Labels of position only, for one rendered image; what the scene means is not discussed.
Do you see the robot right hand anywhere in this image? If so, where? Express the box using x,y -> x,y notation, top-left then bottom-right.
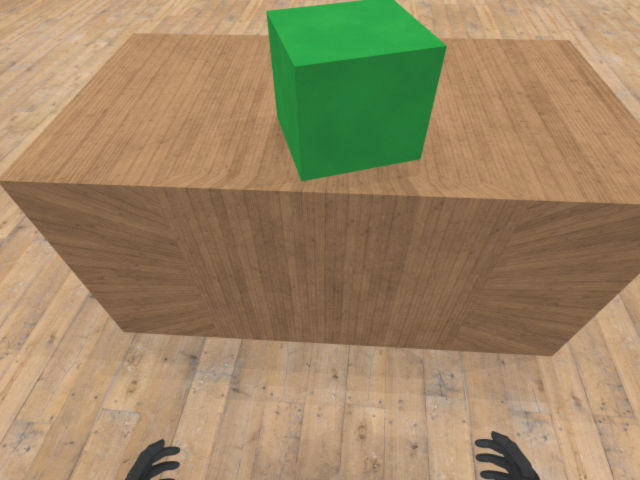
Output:
475,431 -> 540,480

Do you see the pedestal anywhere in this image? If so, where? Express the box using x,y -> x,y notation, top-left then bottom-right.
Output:
0,33 -> 640,356

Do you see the carton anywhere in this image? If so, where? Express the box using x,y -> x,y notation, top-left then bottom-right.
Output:
266,0 -> 447,181

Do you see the robot left hand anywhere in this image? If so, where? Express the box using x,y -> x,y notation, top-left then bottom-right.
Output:
125,439 -> 180,480

